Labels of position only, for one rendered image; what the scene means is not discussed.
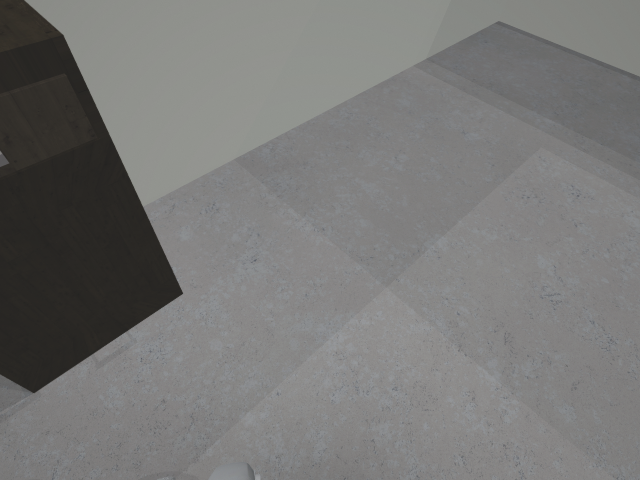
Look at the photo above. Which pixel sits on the drawer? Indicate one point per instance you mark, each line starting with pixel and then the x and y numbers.
pixel 40 120

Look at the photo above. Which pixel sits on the cabinet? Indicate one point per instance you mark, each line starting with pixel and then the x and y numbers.
pixel 80 263

